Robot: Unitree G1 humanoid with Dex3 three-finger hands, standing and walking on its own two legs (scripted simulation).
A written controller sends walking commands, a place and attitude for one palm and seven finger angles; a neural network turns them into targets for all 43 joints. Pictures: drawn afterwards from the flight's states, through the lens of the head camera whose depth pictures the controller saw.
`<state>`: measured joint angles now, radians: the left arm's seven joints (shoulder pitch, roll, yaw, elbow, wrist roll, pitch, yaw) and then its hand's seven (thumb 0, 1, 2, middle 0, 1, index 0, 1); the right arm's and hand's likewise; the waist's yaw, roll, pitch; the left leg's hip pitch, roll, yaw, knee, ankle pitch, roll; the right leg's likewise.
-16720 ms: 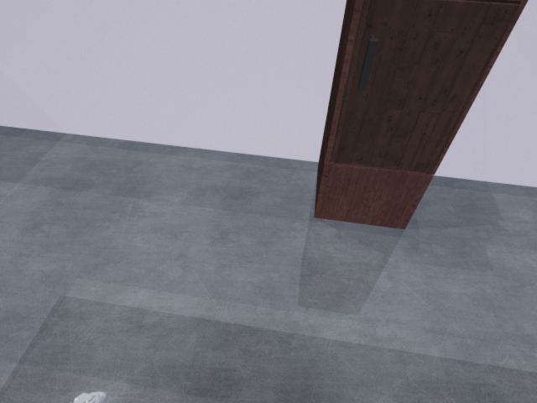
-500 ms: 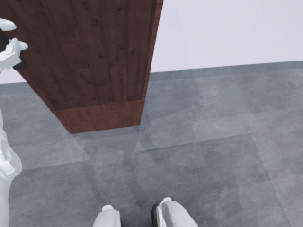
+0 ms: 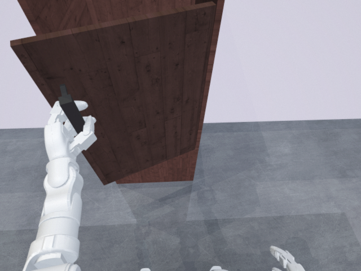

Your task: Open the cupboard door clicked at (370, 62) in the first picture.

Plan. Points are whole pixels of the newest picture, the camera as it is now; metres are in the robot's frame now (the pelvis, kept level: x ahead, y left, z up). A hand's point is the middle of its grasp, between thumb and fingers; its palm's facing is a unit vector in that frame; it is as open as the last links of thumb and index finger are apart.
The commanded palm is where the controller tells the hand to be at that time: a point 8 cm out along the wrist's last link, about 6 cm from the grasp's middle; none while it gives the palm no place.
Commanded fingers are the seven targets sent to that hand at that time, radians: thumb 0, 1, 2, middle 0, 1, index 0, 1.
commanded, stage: pull the door open along its arc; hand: left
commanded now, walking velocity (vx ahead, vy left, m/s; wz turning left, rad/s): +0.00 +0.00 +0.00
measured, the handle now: (76, 116) +0.44 +0.25 +0.08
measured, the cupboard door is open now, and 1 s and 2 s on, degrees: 22 48 50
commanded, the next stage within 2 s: open thumb and fingers to let go in 0.34 s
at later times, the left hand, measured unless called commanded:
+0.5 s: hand (148, 183) +0.28 +0.07 +0.08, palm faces +0.45 -0.89 +0.00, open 6.0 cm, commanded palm +0.24 +0.13 +0.07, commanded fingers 0.00 0.62 0.78 -0.38 -1.32 -0.38 -1.32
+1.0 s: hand (139, 175) +0.29 +0.09 +0.08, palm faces +0.44 -0.90 +0.01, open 13.0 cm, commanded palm +0.24 +0.13 +0.07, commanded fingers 0.00 -0.50 0.30 -0.24 -0.85 -0.24 -0.85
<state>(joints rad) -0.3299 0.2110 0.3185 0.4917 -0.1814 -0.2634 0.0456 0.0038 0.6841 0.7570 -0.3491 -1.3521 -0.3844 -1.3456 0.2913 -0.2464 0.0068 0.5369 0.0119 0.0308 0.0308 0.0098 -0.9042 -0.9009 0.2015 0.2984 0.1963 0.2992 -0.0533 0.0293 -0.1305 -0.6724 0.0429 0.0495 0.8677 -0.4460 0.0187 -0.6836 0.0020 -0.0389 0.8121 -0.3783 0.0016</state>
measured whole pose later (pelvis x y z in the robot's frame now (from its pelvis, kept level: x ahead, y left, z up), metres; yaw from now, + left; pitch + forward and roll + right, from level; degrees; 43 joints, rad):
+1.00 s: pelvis -0.02 -0.04 +0.01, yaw +3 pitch +6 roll +1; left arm 0.00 -0.05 -0.07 0.20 0.01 -0.23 0.48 0.00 -0.34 0.37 -0.32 -1.17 -0.32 -1.17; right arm 0.21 -0.21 0.00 0.61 -0.05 0.03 -0.02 0.01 -0.90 -0.90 0.20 0.30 0.20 0.30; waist 0.00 0.03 -0.09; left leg -0.51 0.03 0.00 0.79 -0.39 -0.03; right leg -0.53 -0.01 -0.09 0.81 -0.39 -0.05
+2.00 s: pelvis -0.02 -0.02 +0.00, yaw +3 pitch +6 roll +0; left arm 0.24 0.12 -0.06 -0.03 -0.12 -0.25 -0.03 -0.01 -0.50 0.30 -0.19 -0.32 -0.17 -0.31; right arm 0.25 -0.22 0.04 0.51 0.01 -0.08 -0.02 0.02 -0.90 -0.90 0.20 0.30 0.20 0.30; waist 0.00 0.03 -0.07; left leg -0.54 0.02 0.02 0.86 -0.43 0.00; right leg -0.56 -0.02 -0.07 0.86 -0.40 -0.02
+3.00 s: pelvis -0.01 -0.01 +0.00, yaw +4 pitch +5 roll -2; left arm 0.51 0.25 0.18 -0.28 -0.30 -0.17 -0.24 -0.01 -0.50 0.30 -0.15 -0.30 -0.15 -0.30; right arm 0.27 -0.23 0.05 0.49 0.05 -0.17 -0.07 0.02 -0.90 -0.90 0.20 0.30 0.20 0.30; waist 0.02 0.06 -0.10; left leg -0.54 0.02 -0.02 0.91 -0.46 0.00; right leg -0.53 -0.01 -0.10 0.86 -0.42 -0.02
